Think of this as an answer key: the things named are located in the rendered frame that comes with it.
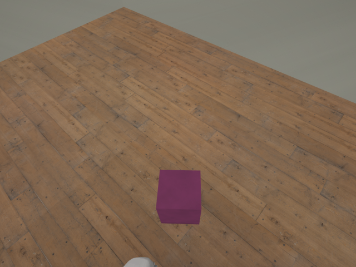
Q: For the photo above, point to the carton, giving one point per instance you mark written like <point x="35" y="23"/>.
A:
<point x="179" y="197"/>

